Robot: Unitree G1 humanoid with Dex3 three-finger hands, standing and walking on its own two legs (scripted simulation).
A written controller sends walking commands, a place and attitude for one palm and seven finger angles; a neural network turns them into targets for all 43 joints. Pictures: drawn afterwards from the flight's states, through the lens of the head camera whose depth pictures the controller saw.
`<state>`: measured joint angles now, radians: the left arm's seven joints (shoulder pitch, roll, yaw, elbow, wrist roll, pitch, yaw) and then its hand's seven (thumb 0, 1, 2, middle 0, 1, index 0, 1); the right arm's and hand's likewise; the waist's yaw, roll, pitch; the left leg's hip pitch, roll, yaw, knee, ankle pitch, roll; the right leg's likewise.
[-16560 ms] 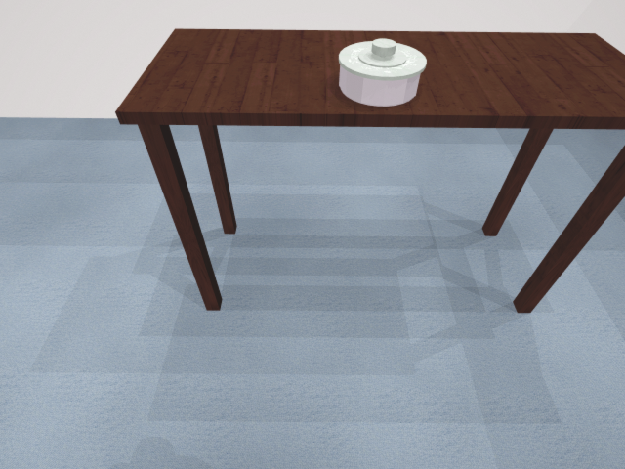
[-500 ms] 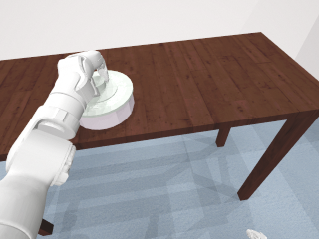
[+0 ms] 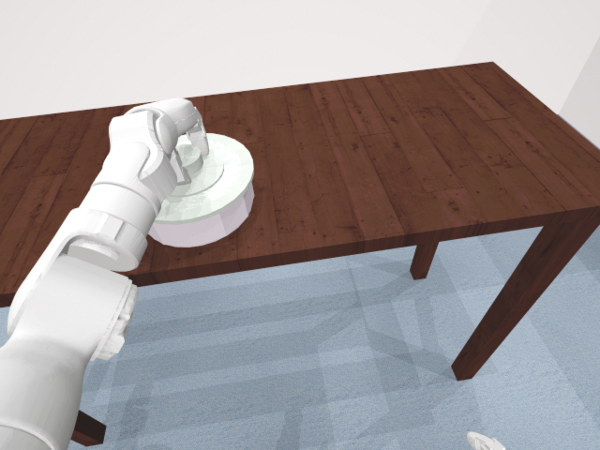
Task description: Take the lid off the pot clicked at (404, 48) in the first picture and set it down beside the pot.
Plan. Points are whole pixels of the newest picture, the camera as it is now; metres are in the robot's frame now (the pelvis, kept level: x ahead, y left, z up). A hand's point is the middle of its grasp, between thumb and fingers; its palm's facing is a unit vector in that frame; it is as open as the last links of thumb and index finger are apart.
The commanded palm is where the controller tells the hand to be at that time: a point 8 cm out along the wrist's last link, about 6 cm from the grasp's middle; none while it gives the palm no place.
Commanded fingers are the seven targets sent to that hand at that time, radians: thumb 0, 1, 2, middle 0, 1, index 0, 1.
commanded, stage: lift the lid straight up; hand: left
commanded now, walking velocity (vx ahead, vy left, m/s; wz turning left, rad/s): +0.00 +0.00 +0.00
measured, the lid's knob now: (183, 160) +0.48 +0.16 +0.16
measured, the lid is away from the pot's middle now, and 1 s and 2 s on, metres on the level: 0.00 0.01 0.01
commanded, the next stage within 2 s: move the lid sideways beside the pot in 1.74 s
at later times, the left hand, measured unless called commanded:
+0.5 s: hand (160, 137) +0.44 +0.17 +0.22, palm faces -0.28 -0.15 -0.95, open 8.4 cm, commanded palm +0.43 +0.18 +0.29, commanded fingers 0.00 0.59 1.03 -0.83 -1.07 -0.76 -1.03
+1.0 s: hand (143, 107) +0.45 +0.18 +0.26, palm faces -0.23 -0.16 -0.96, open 8.4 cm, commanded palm +0.43 +0.18 +0.33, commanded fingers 0.00 0.59 1.03 -0.83 -1.07 -0.76 -1.03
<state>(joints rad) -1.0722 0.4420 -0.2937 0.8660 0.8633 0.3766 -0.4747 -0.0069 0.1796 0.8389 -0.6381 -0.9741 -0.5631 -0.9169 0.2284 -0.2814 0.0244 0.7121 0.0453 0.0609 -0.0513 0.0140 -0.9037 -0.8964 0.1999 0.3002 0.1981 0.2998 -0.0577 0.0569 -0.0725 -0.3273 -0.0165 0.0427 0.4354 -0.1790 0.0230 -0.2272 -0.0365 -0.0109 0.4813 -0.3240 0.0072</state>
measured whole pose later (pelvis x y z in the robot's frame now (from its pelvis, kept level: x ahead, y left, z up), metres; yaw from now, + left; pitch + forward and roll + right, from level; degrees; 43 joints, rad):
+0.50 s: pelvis -0.01 -0.01 +0.00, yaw +0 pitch +3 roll +1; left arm -1.19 0.46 -0.29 0.94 0.87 0.39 -0.51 -0.03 0.17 0.85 -0.66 -0.96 -0.57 -0.90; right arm 0.20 -0.28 0.04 0.73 0.04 0.02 -0.06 0.01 -0.90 -0.90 0.20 0.30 0.20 0.30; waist -0.05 0.05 -0.07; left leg -0.31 -0.01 0.03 0.42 -0.16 0.02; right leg -0.21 -0.03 -0.02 0.48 -0.32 0.00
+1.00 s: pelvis -0.01 +0.00 +0.00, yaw +0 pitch +3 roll +1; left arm -1.31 0.50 -0.28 1.01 0.90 0.41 -0.54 -0.03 0.17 0.85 -0.66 -0.97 -0.57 -0.91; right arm 0.23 -0.28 0.04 0.74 0.05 0.00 -0.06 0.01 -0.90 -0.90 0.20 0.30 0.20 0.30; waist -0.06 0.05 -0.07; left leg -0.31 -0.02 0.04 0.41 -0.16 0.02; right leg -0.22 -0.03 -0.01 0.47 -0.31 0.00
